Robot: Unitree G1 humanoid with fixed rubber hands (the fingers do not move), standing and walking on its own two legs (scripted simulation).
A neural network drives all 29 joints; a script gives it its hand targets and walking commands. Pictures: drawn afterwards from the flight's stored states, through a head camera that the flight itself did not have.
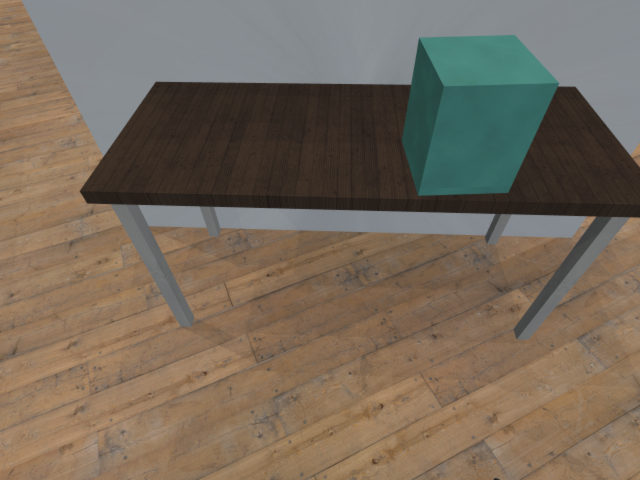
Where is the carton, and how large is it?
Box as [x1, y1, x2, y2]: [402, 35, 558, 195]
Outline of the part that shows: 514,35 419,38 402,136 402,143 418,195 488,193 508,191 558,84 558,82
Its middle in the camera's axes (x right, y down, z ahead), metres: +0.31 -0.27 +0.83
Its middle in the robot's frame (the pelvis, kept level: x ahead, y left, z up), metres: +0.80 -0.29 +0.03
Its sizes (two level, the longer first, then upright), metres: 0.210 0.200 0.250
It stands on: a table, 0.67 m high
